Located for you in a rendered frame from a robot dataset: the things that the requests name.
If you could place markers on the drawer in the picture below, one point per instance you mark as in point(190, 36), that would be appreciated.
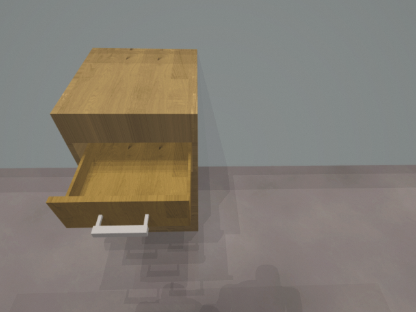
point(125, 181)

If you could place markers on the handle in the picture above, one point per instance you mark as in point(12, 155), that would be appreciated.
point(120, 231)

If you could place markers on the cabinet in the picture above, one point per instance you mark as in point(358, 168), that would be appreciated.
point(130, 95)

